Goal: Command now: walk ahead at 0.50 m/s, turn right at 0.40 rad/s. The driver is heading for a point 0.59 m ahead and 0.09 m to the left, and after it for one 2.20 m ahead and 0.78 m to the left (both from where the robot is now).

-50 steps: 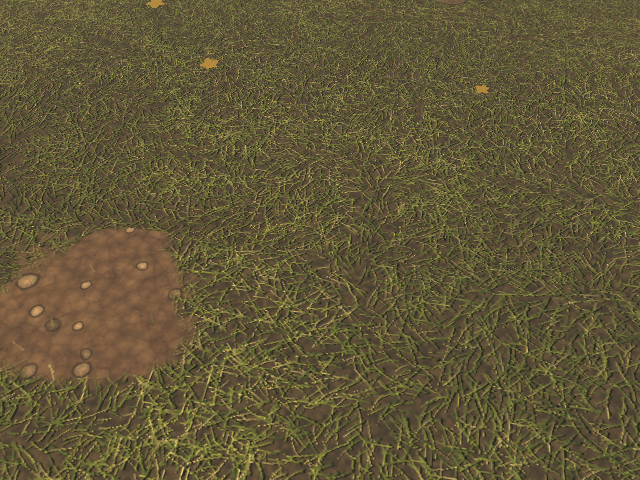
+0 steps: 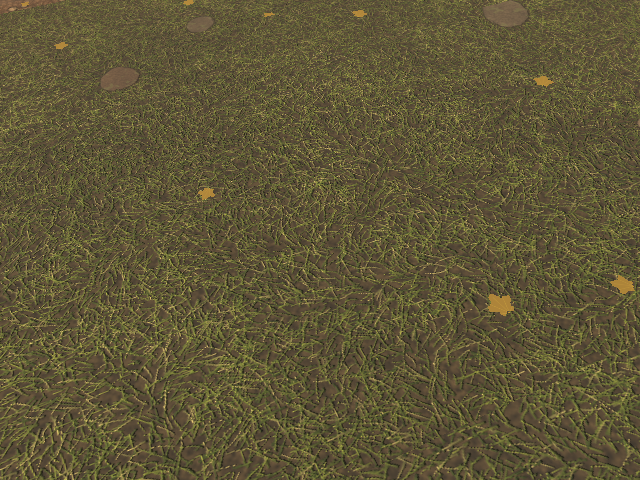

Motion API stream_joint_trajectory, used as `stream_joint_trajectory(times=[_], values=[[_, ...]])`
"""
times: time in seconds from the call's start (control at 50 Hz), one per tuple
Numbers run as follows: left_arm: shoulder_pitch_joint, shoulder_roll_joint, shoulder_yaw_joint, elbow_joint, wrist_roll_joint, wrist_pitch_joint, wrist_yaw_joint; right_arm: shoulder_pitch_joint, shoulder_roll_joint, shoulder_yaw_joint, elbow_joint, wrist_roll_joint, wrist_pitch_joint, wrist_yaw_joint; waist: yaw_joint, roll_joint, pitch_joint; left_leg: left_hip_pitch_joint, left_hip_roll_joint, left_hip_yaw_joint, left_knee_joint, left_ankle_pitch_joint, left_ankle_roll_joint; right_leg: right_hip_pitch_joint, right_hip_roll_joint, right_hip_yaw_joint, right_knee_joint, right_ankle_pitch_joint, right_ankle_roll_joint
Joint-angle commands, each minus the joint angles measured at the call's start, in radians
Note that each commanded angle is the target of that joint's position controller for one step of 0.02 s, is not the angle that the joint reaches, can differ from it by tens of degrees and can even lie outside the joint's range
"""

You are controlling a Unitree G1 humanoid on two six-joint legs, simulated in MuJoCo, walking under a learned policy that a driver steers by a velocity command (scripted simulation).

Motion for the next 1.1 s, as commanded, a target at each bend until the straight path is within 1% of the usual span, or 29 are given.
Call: stream_joint_trajectory(times=[0.02, 0.08, 0.18, 0.28, 0.32, 0.34, 0.36, 0.38, 0.4, 0.42, 0.44, 0.46, 0.5, 0.56, 0.62, 0.64, 0.68, 0.72, 0.76, 0.8, 0.86, 0.92, 0.96, 0.98, 1.0, 1.02, 1.04, 1.06, 1.1], values=[[-0.041, 0.002, -0.011, -0.062, -0.013, -0.003, -0.011, 0.045, -0.054, -0.02, -0.021, -0.01, -0.021, -0.007, -0.006, 0.067, -0.005, 0.168, 0.265, -0.225, -0.252, 0.084, 0.2, -0.183, -0.098, 0.029, -0.108, 0.039, 0.019], [-0.091, -0.009, -0.024, -0.076, -0.015, 0.01, -0.017, 0.087, -0.094, -0.042, 0.008, -0.028, -0.029, 0.019, -0.016, 0.049, 0.026, 0.119, 0.259, -0.126, -0.283, 0.204, 0.227, -0.154, -0.106, -0.029, -0.31, 0.17, 0.039], [-0.17, 0.014, -0.028, -0.111, -0.02, 0.043, -0.01, 0.128, -0.109, -0.051, 0.047, -0.023, -0.038, 0.065, -0.007, 0.077, 0.05, 0.16, 0.278, -0.078, -0.234, 0.333, 0.218, -0.107, -0.087, -0.034, -0.482, 0.286, 0.001], [-0.294, 0.028, -0.019, -0.151, -0.023, 0.035, 0.012, 0.238, -0.127, -0.064, 0.101, -0.015, -0.013, 0.056, -0.05, 0.084, 0.083, 0.369, 0.315, -0.085, -0.177, 0.283, 0.183, -0.123, -0.049, -0.071, -0.625, 0.213, -0.037], [-0.289, 0.046, -0.005, -0.153, -0.038, 0.021, 0.015, 0.239, -0.143, -0.068, 0.113, -0.011, 0.002, 0.05, -0.016, 0.086, 0.067, 0.321, 0.294, -0.062, -0.104, 0.404, 0.158, 0.063, -0.004, -0.121, -0.689, 0.257, -0.071], [-0.122, 0.067, 0.014, -0.092, -0.047, 0.027, 0.033, 0.246, -0.162, -0.084, 0.134, 0.057, 0.035, 0.026, 0.05, 0.08, 0.041, 0.24, 0.21, 0.019, 0.128, 0.544, 0.073, 0.253, 0.041, -0.182, -0.659, 0.144, -0.069], [-0.022, 0.122, 0.03, -0.084, -0.058, -0.001, 0.04, 0.281, -0.065, -0.041, 0.106, -0.043, -0.003, 0.055, 0.077, 0.004, -0.159, -0.014, 0.157, 0.003, 0.251, 0.45, 0.06, 0.64, -0.063, -0.035, -0.572, 0.35, -0.191], [0.222, 0.174, 0.04, -0.032, -0.056, 0.002, 0.044, 0.312, 0.012, -0.016, 0.065, -0.056, -0.023, 0.078, 0.151, -0.209, -0.369, -0.301, -0.004, -0.009, 0.531, -0.182, -0.001, 1.02, -0.324, 0.409, -0.737, 0.238, -0.38], [0.332, 0.144, 0.042, 0.014, -0.021, -0.003, 0.058, 0.148, -0.034, -0.036, 0.051, -0.029, -0.026, 0.103, 0.215, -0.114, -0.236, -0.468, -0.003, -0.166, 0.719, -0.394, 0.026, 0.961, -0.357, 0.546, -0.882, 0.114, -0.312], [0.267, 0.15, 0.053, 0.034, -0.027, -0.016, 0.065, 0.072, -0.052, -0.05, 0.042, -0.004, -0.029, 0.095, 0.181, -0.096, -0.036, -0.532, 0.051, -0.201, 0.82, -0.323, 0.052, 0.765, -0.336, 0.41, -0.909, 0.044, -0.238], [0.184, 0.098, 0.042, 0.029, -0.046, -0.016, 0.073, 0.078, -0.079, -0.06, 0.049, -0.012, -0.031, 0.073, 0.138, -0.094, 0.007, -0.493, 0.099, -0.197, 0.856, -0.289, 0.064, 0.615, -0.323, 0.304, -0.927, 0.072, -0.218], [0.119, 0.036, 0.02, 0.017, -0.057, -0.016, 0.081, 0.103, -0.065, -0.056, 0.048, -0.026, -0.032, 0.059, 0.082, -0.075, -0.004, -0.42, 0.132, -0.207, 0.835, -0.237, 0.075, 0.509, -0.307, 0.214, -0.946, 0.154, -0.206], [0.025, -0.048, -0.008, -0.013, -0.039, -0.016, 0.088, 0.115, 0.026, -0.033, 0.051, -0.033, -0.017, 0.059, 0.013, -0.04, 0.004, -0.319, 0.162, -0.214, 0.79, -0.169, 0.058, 0.359, -0.295, 0.096, -0.997, 0.313, -0.197], [0.045, -0.007, 0.002, -0.011, -0.024, -0.025, 0.09, 0.052, 0.029, -0.038, 0.025, -0.023, -0.006, 0.088, 0.011, -0.017, 0.021, -0.319, 0.144, -0.165, 0.629, -0.042, 0.013, 0.324, -0.238, -0.095, -1.035, 0.45, -0.183], [0.128, 0.005, 0.01, 0.028, 0.041, -0.01, 0.08, 0.107, 0.057, -0.025, 0.038, -0.031, -0.005, 0.133, 0.017, -0.029, 0.03, -0.306, 0.136, -0.168, 0.708, 0.16, 0.005, 0.285, -0.246, -0.17, -0.973, 0.514, -0.185], [0.125, -0.004, 0.005, 0.031, 0.041, -0.008, 0.074, 0.088, 0.035, -0.03, 0.025, -0.029, -0.008, 0.14, 0.016, -0.008, 0.045, -0.355, 0.143, -0.188, 0.696, 0.182, 0.011, 0.302, -0.265, -0.169, -0.957, 0.501, -0.192], [0.189, -0.047, -0.02, 0.081, 0.019, -0.024, 0.09, -0.06, -0.004, -0.037, -0.032, -0.04, -0.01, 0.115, 0.062, 0.003, 0.091, -0.634, 0.189, -0.294, 0.507, 0.318, 0.022, 0.554, -0.314, -0.1, -0.916, 0.376, -0.184], [0.308, -0.054, -0.031, 0.137, 0.012, -0.03, 0.099, -0.098, 0.035, -0.027, -0.038, -0.036, -0.002, 0.092, 0.103, -0.009, 0.095, -0.75, 0.192, -0.302, 0.371, 0.414, 0.006, 0.714, -0.334, -0.101, -0.868, 0.344, -0.18], [0.259, -0.04, -0.044, 0.119, 0.027, -0.03, 0.084, -0.116, 0.051, -0.022, -0.028, -0.024, 0.01, 0.094, 0.096, -0.023, 0.086, -0.416, 0.153, -0.171, 0.243, 0.698, 0.024, 0.426, -0.197, -0.274, -0.826, 0.221, -0.123], [0.264, -0.058, -0.061, 0.13, 0.033, -0.026, 0.068, -0.142, 0.029, -0.028, -0.052, -0.027, 0.036, 0.108, 0.09, 0.003, 0.162, -0.309, 0.166, -0.159, 0.269, 0.698, 0.034, 0.279, -0.229, -0.269, -0.79, 0.143, -0.12], [0.352, -0.034, -0.061, 0.163, -0.021, -0.035, 0.121, -0.226, -0.003, -0.035, -0.081, -0.05, 0.048, 0.11, 0.138, 0.02, 0.197, -0.394, 0.18, -0.14, 0.07, 0.578, 0.002, 0.464, -0.23, -0.243, -0.673, 0.166, -0.044], [0.423, -0.02, -0.054, 0.186, -0.04, -0.009, 0.163, -0.253, 0.009, -0.028, -0.042, -0.062, 0.05, 0.111, 0.192, 0.065, 0.214, -0.402, 0.206, -0.121, -0.1, 0.578, -0.033, 0.574, -0.242, -0.213, -0.587, 0.045, 0.011], [0.423, -0.008, -0.049, 0.172, -0.044, 0.011, 0.162, -0.107, -0.045, -0.057, 0.055, -0.06, 0.045, 0.088, 0.151, 0.105, 0.142, -0.197, 0.175, -0.093, -0.114, 0.628, -0.062, 0.537, -0.205, -0.235, -0.425, -0.016, 0.055], [0.364, 0.023, -0.039, 0.14, -0.044, 0.016, 0.145, 0.1, -0.122, -0.095, 0.13, -0.047, 0.029, 0.069, 0.061, 0.156, 0.06, 0.095, 0.119, -0.033, -0.13, 0.735, -0.049, 0.427, -0.145, -0.288, -0.271, -0.062, 0.095], [0.33, 0.015, -0.054, 0.125, -0.042, 0.033, 0.106, 0.294, -0.22, -0.136, 0.174, -0.031, 0.013, 0.047, -0.046, 0.235, -0.071, 0.513, 0.17, -0.063, -0.12, 1.061, 0.041, 0.211, -0.097, -0.301, -0.058, -0.207, 0.156], [0.483, -0.163, -0.105, 0.089, -0.043, 0.037, 0.06, 0.482, -0.345, -0.171, 0.158, 0.004, 0.025, 0.036, -0.035, 0.415, -0.562, 1.233, 0.38, -0.22, 0.407, 1.648, 0.354, -0.105, -0.015, -0.242, 0.492, -0.655, 0.246], [0.302, -0.036, -0.084, 0.019, -0.07, 0.029, 0.032, 0.557, -0.287, -0.16, 0.143, -0.019, 0.023, 0.036, -0.172, 0.265, -0.728, 1.321, 0.47, -0.428, 0.444, 1.713, 0.463, -0.279, -0.01, -0.126, 0.829, -0.757, 0.268], [0.053, 0.045, -0.046, -0.052, -0.096, 0.006, 0.024, 0.493, -0.253, -0.156, 0.108, -0.034, 0.01, 0.026, -0.197, 0.132, -0.506, 1.067, 0.446, -0.455, 0.337, 1.479, 0.39, -0.445, -0.03, -0.078, 0.865, -0.707, 0.253], [-0.064, 0.111, -0.021, -0.152, -0.082, -0.048, 0.05, 0.206, -0.219, -0.15, 0.004, 0.004, 0.005, 0.025, -0.047, 0.09, -0.227, 0.461, 0.434, -0.405, 0.184, 1.217, 0.382, -0.422, -0.136, -0.047, 0.717, -0.727, 0.222]])
Velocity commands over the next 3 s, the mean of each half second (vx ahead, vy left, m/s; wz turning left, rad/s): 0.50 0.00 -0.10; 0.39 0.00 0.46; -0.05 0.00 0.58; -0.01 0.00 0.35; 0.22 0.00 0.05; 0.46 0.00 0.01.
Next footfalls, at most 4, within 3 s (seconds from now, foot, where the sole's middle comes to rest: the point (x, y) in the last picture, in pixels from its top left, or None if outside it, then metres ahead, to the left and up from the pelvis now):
0.34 right None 0.33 -0.16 -0.78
1.00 left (259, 437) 0.68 0.18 -0.95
1.38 right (335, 378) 0.83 -0.02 -0.95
1.92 left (298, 457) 0.62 0.08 -0.95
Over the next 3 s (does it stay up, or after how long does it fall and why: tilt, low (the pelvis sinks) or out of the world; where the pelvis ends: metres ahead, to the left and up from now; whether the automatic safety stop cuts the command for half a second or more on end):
stays up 1.02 0.23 -0.20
